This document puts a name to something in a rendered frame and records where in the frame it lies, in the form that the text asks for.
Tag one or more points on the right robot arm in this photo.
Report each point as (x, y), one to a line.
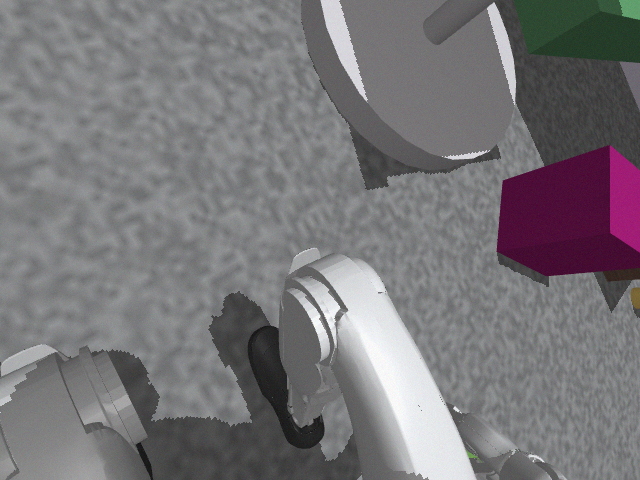
(526, 465)

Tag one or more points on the right robot foot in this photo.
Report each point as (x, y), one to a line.
(264, 357)

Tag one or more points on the left robot foot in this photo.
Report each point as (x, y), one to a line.
(145, 459)

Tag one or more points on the office chair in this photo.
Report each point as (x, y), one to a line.
(431, 83)

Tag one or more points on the right robot hand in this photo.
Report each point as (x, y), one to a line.
(483, 440)

